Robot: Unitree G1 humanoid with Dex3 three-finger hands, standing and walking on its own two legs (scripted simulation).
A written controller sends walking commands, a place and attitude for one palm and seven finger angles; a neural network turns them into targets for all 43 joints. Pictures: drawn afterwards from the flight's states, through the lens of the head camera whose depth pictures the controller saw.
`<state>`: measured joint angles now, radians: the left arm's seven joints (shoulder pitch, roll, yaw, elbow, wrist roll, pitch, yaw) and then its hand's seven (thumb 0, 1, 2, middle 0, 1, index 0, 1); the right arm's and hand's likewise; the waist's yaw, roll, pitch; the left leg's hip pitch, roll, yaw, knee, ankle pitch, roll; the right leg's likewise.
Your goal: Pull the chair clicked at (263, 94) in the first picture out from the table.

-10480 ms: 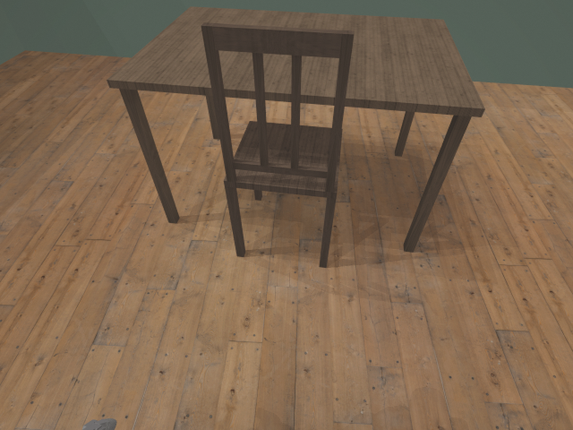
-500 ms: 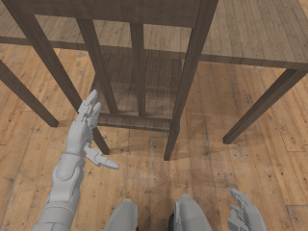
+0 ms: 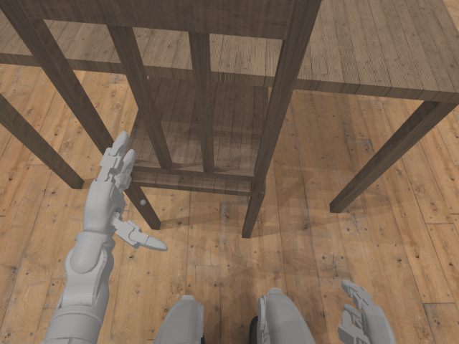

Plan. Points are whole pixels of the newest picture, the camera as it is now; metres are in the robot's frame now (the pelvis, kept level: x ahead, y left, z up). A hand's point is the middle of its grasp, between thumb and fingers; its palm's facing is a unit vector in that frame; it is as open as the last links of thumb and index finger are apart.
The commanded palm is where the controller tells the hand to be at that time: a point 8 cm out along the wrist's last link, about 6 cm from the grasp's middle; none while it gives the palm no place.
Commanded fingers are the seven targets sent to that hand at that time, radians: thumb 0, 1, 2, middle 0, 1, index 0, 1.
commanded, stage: aim the fingers beside a spindle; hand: left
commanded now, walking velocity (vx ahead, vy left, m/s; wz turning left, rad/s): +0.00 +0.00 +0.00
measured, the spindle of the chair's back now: (149, 115) +0.50 +0.16 +0.05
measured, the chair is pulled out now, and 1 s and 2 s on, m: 0.00 0.00 0.00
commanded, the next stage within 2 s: push the fingers through the gap in 1.82 s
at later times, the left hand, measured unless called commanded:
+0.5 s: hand (139, 202) +0.34 +0.16 +0.01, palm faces -0.08 -1.00 -0.05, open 16.9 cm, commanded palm +0.32 +0.20 +0.02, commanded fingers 0.00 -0.50 0.30 -0.06 -0.08 -0.06 -0.08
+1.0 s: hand (148, 208) +0.33 +0.14 +0.02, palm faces -0.15 -0.99 -0.01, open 16.9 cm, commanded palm +0.32 +0.21 +0.02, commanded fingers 0.00 -0.50 0.30 -0.06 -0.08 -0.06 -0.08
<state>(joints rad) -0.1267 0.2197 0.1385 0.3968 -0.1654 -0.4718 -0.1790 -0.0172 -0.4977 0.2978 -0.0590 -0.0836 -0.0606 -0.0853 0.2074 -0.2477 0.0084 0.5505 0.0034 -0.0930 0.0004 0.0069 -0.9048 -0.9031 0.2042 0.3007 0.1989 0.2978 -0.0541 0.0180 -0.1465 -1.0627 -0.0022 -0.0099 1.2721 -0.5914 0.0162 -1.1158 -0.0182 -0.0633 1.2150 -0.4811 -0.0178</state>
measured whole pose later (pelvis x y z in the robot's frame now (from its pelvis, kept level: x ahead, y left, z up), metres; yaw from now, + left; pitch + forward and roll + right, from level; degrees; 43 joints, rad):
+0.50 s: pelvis +0.00 +0.00 +0.00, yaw +0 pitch +22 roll -2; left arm -0.18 0.25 0.14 0.48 -0.19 -0.45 -0.22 -0.02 -0.50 0.30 -0.05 -0.08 -0.06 -0.08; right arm 0.21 -0.26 0.02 0.56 0.01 -0.09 0.00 0.01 -0.90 -0.90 0.20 0.30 0.20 0.30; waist -0.05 0.03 -0.15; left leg -1.08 0.00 -0.02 1.28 -0.59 0.01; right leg -1.12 -0.02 -0.08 1.21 -0.48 -0.02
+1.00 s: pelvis +0.00 +0.01 +0.00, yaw +0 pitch +22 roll -2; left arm -0.11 0.21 0.08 0.37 -0.19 -0.45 -0.23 -0.02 -0.50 0.30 -0.05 -0.08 -0.06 -0.08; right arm 0.21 -0.25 0.01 0.57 0.01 -0.11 -0.01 0.01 -0.90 -0.90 0.20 0.30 0.20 0.30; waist -0.05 0.03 -0.15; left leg -1.06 -0.01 -0.02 1.26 -0.59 0.02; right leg -1.10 -0.02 -0.07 1.19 -0.47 -0.01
